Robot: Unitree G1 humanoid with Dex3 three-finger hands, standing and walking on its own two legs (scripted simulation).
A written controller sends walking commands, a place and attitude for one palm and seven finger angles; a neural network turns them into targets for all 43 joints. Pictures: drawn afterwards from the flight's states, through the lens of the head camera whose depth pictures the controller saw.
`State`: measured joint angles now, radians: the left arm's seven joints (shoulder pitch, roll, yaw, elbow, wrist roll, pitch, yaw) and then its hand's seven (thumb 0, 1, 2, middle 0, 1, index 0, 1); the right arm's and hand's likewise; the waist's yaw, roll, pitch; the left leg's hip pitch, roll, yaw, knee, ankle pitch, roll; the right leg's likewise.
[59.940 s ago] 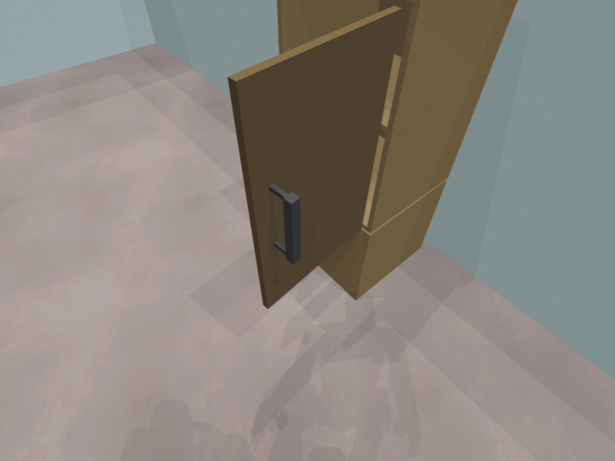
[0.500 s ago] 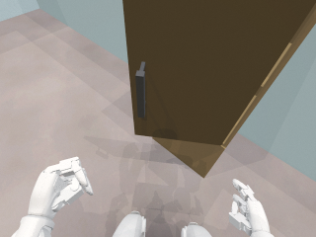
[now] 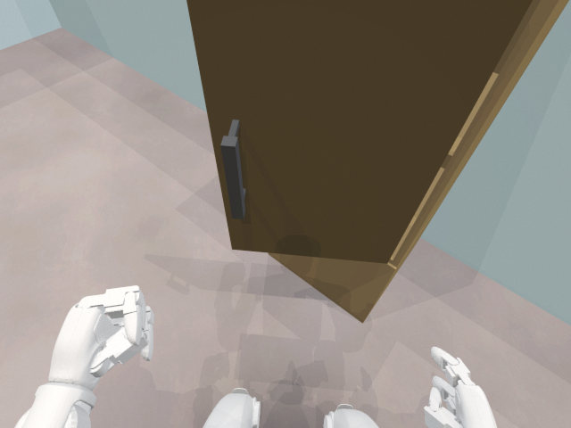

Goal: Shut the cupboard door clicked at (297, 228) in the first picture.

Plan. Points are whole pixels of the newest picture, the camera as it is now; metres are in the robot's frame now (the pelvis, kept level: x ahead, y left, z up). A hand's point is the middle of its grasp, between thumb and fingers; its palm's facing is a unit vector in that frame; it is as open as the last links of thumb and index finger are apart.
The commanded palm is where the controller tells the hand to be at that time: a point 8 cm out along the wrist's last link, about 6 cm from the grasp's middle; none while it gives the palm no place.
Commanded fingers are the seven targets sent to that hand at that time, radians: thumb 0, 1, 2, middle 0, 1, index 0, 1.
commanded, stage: raise the hand and make a fist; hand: left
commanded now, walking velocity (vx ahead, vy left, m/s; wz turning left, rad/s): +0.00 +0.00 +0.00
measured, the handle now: (236, 173) +0.50 +0.11 +0.05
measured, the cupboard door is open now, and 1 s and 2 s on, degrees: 34 34 34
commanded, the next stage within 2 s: bring the fist close to the handle in 0.22 s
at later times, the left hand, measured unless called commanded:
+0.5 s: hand (171, 322) +0.24 +0.16 +0.05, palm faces -0.06 -1.00 -0.03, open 3.1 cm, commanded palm +0.24 +0.21 +0.05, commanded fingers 0.00 0.90 0.90 -1.30 -1.50 -1.30 -1.50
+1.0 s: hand (225, 260) +0.33 +0.11 +0.05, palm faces -0.08 -1.00 -0.02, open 3.1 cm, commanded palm +0.32 +0.16 +0.05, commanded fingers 0.00 0.90 0.90 -1.30 -1.50 -1.30 -1.50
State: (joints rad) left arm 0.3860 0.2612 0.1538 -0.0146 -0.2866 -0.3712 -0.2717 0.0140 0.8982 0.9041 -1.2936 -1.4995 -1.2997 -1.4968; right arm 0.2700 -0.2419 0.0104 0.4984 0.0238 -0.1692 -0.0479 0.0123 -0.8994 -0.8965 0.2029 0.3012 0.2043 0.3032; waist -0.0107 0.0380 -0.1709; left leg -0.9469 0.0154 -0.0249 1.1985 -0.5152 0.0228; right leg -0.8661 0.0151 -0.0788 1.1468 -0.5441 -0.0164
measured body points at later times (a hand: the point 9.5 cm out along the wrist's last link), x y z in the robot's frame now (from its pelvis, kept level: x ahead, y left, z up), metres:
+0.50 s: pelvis +0.00 -0.01 +0.00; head +0.06 -0.01 +0.44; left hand +0.24 +0.21 +0.06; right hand +0.19 -0.24 -0.08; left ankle +0.04 +0.10 -0.64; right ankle +0.01 -0.12 -0.64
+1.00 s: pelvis +0.01 -0.01 +0.01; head +0.07 -0.01 +0.45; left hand +0.33 +0.16 +0.06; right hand +0.15 -0.25 -0.09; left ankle +0.04 +0.10 -0.64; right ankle +0.01 -0.12 -0.64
